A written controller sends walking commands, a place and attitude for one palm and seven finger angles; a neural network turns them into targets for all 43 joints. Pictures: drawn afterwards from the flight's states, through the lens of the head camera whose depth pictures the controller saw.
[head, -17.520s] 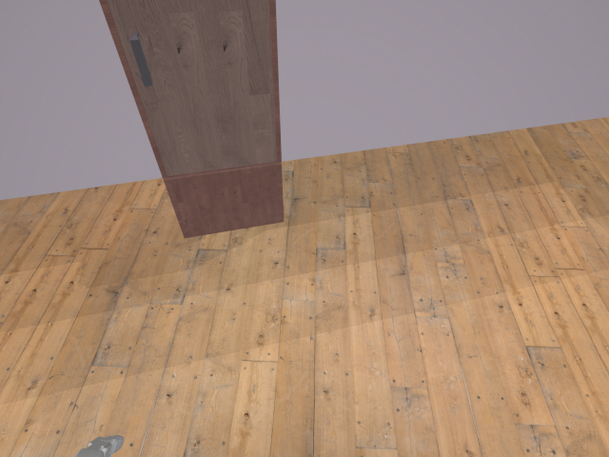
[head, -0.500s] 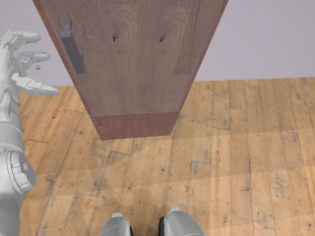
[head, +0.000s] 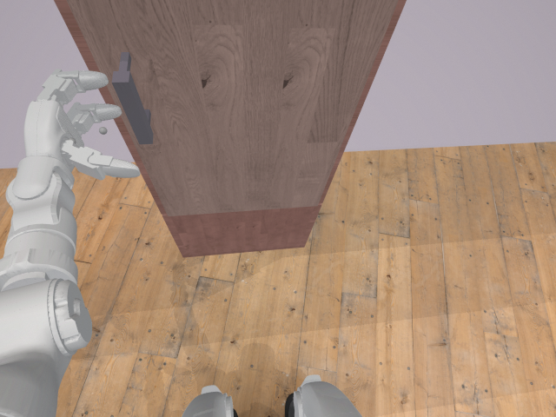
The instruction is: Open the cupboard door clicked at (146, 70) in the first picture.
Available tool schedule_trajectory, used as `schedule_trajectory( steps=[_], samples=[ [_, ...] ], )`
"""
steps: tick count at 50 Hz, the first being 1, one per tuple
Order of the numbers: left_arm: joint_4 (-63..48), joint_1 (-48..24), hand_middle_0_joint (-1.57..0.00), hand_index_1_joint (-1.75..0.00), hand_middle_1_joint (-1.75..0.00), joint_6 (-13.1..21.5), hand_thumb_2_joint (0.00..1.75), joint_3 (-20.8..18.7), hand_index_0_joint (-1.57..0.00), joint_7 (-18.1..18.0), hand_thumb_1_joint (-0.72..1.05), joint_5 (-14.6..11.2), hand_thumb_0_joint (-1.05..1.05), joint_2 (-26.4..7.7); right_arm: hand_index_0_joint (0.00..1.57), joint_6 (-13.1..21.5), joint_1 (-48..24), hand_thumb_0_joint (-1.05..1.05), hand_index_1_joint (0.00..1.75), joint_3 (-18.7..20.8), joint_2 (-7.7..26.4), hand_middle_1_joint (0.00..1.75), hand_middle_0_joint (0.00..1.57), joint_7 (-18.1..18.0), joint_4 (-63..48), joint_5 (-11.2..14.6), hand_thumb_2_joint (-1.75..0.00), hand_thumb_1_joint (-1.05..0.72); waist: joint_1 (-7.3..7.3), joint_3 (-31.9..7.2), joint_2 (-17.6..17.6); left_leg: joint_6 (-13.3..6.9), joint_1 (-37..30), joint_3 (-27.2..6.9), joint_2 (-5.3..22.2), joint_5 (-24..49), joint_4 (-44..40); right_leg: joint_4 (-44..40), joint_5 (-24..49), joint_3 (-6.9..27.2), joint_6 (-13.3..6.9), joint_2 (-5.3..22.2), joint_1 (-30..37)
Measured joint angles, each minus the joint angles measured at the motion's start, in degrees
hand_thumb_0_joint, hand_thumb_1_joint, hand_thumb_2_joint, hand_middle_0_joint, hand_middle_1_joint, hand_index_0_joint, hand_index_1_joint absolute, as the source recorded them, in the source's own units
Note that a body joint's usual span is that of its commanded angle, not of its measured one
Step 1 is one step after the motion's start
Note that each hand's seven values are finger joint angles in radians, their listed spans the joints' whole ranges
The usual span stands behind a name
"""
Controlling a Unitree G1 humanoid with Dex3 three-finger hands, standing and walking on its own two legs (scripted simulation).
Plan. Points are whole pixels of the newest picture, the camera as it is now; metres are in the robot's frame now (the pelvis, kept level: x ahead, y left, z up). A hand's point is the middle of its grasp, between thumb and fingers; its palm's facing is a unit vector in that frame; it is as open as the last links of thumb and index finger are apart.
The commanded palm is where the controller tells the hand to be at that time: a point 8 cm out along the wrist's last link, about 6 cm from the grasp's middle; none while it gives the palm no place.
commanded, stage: slide the fingers in behind the handle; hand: left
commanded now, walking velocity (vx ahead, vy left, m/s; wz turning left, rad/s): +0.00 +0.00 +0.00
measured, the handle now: (136, 101) +0.55 +0.17 +0.08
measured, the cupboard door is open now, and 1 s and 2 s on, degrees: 0 0 0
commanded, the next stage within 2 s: close the thumb around the handle in 1.02 s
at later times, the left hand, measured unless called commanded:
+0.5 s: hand (140, 132) +0.49 +0.16 +0.08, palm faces +0.01 -1.00 -0.03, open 14.0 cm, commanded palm +0.46 +0.21 +0.08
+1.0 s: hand (143, 129) +0.50 +0.15 +0.08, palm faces +0.04 -1.00 -0.03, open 14.0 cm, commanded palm +0.47 +0.21 +0.08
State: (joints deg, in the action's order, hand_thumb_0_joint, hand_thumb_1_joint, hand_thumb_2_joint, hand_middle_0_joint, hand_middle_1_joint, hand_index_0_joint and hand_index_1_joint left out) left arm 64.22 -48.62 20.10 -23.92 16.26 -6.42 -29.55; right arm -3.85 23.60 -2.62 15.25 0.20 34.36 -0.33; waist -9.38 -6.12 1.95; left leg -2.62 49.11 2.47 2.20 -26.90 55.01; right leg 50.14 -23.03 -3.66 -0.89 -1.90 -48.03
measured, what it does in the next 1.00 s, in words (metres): stands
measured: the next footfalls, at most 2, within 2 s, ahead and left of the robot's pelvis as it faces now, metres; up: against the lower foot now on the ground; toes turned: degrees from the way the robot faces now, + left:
none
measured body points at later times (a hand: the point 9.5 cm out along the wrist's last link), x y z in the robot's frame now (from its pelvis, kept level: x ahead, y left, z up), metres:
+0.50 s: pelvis -0.01 -0.01 +0.00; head +0.10 +0.00 +0.43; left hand +0.48 +0.21 +0.08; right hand +0.00 -0.27 -0.12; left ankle -0.01 +0.08 -0.68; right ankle +0.00 -0.12 -0.68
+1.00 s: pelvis -0.01 -0.02 +0.00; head +0.11 -0.01 +0.43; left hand +0.49 +0.21 +0.08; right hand -0.01 -0.28 -0.12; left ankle -0.01 +0.08 -0.68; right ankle +0.00 -0.12 -0.68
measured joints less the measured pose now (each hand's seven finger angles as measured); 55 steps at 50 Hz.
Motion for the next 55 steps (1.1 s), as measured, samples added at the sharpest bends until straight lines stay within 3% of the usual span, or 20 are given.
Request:
schedule_trajectory(
  steps=[14,24,34,47,55],
  samples=[
    [-0.50,0.73,-0.30,-1.20,-1.20,1.69,0.30,3.49,-0.30,-3.65,-0.50,0.38,-0.02,4.89,0.20,0.84,-1.32,0.00,0.30,0.76,-0.08,0.30,0.20,0.64,0.90,-0.09,-0.90,-0.91,0.91,-0.35,0.14,0.26,-1.00,-0.40,-0.47,0.32,-0.01,0.63,-0.27,-0.38,-0.23,0.46,0.93],
    [1.86,-3.06,-0.30,-1.20,-1.20,3.16,0.30,4.74,-0.30,-6.31,-0.50,1.72,-0.02,5.39,0.20,2.14,-1.26,0.00,0.30,0.76,0.22,0.30,0.20,0.64,1.96,-0.55,-0.90,-0.91,0.31,0.37,0.19,0.60,0.94,-0.63,-0.66,0.81,1.07,2.41,-0.30,-0.65,-0.68,0.72,-1.22],
    [3.52,-3.77,-0.30,-1.20,-1.20,2.54,0.30,2.64,-0.30,-8.72,-0.50,3.00,-0.02,5.36,0.20,2.16,0.05,0.00,0.30,0.48,0.17,0.30,0.20,0.64,1.51,-0.64,-0.90,-0.91,-0.70,0.27,0.29,0.95,0.91,-0.11,-0.26,1.08,0.74,2.77,-0.16,-0.11,-1.14,0.33,-1.81],
    [3.77,-4.32,-0.30,-1.20,-1.20,2.45,0.30,1.72,-0.30,-6.42,-0.50,2.04,-0.02,3.55,0.20,2.62,0.01,0.00,0.30,0.53,0.59,0.30,0.20,0.03,1.69,-0.37,-0.90,-0.91,-0.59,0.56,0.17,1.26,1.72,-0.35,0.03,1.21,0.63,2.56,0.00,-0.30,-1.47,0.00,-2.57],
    [2.53,-2.96,-0.30,-1.20,-1.20,2.32,0.30,2.96,-0.30,-6.21,-0.50,1.53,-0.02,4.73,0.20,2.40,-0.18,0.00,0.30,0.93,0.73,0.30,0.20,0.31,1.57,-0.32,-0.90,-0.91,0.00,0.02,0.19,1.15,0.74,-0.39,-0.13,0.89,0.17,1.99,-0.29,-0.28,-1.28,0.09,-1.49]
  ],
)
